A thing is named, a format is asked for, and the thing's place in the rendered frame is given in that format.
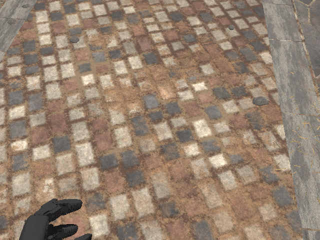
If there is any robot left hand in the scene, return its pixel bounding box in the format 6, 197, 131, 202
19, 198, 92, 240

